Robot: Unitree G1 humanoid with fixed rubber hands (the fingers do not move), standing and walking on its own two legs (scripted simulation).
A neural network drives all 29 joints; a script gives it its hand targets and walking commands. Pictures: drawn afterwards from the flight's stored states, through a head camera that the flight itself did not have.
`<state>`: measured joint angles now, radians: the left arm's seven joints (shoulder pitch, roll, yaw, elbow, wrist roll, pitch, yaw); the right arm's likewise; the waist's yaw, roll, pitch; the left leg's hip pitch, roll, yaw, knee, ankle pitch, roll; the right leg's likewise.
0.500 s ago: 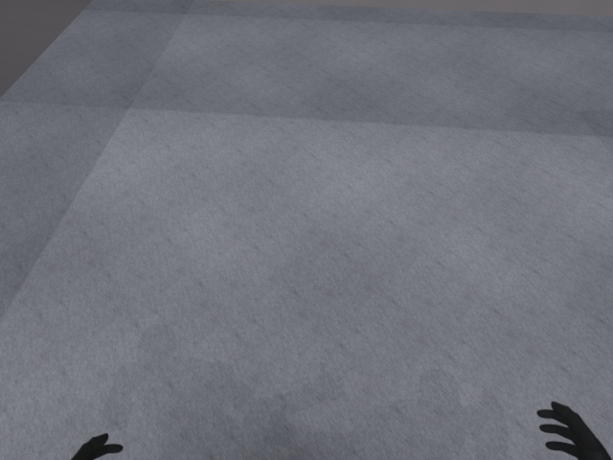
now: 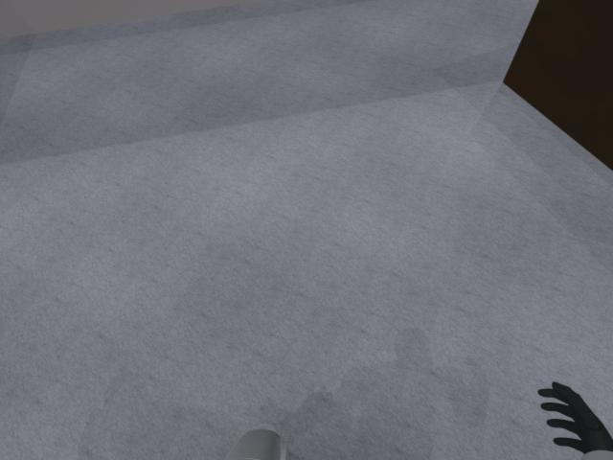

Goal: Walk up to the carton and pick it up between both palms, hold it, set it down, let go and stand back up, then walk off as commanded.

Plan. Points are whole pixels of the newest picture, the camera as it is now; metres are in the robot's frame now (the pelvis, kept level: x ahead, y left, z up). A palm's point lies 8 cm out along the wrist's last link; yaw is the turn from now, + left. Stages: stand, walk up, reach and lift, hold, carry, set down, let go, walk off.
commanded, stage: walk up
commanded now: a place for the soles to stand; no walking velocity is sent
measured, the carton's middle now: out of the picture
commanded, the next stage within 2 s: none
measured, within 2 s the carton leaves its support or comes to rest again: neither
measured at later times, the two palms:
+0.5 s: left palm (185, 383) +0.22 +0.21 -0.06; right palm out of the picture +0.11 -0.44 -0.10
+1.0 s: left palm (291, 273) +0.40 +0.09 -0.09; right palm out of the picture +0.07 -0.48 -0.03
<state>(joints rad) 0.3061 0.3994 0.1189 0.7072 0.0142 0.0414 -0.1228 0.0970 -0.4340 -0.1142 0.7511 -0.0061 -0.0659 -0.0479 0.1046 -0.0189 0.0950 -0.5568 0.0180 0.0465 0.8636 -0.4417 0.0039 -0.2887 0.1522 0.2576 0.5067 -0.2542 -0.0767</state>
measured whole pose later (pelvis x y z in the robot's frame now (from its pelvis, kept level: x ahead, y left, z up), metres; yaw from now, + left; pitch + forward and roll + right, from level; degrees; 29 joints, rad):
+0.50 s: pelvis +0.05 -0.09 -0.01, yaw -18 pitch +0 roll +2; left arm 0.28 0.40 0.12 0.71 0.01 0.01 -0.14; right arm 0.17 -0.44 -0.13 0.76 -0.02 -0.07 -0.03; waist 0.08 0.05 0.04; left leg -0.52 0.02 0.05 1.04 -0.50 0.01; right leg -0.32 0.07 0.26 0.62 -0.30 0.01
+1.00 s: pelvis +0.15 -0.12 +0.00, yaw -30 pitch -6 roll +0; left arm 0.28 0.41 0.10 0.71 0.01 0.02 -0.13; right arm 0.21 -0.44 -0.12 0.76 -0.03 -0.10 -0.03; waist -0.03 -0.05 0.04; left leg -0.08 0.07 0.17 0.45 -0.26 0.01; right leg -0.43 0.00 0.18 0.93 -0.27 0.01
